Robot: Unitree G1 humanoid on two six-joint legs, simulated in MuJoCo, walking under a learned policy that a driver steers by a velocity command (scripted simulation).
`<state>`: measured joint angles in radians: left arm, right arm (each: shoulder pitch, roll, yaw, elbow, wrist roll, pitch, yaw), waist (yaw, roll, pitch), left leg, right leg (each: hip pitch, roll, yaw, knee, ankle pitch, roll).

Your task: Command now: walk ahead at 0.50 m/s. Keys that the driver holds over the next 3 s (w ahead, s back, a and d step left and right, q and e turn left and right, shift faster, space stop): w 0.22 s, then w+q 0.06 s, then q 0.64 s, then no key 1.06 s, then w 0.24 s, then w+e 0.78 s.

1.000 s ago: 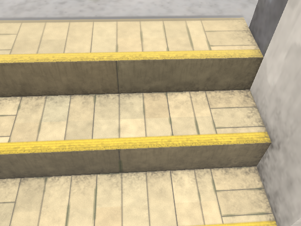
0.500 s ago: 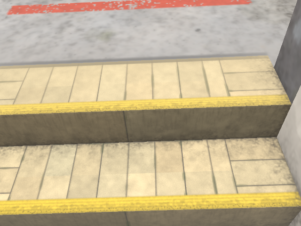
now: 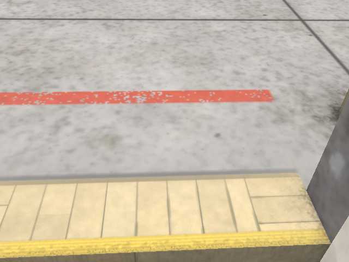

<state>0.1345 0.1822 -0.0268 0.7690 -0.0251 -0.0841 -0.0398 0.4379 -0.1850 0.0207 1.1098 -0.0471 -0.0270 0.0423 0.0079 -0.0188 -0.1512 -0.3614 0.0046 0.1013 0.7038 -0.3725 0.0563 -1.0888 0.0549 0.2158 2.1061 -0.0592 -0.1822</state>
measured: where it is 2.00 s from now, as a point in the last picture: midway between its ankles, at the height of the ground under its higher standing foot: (157, 240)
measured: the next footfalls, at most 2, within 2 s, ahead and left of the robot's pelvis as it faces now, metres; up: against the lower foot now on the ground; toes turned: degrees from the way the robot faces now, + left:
right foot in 0.32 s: +0.36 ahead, -0.16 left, +0.18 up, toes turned -7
left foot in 0.96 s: +0.53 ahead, +0.20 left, +0.36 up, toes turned +31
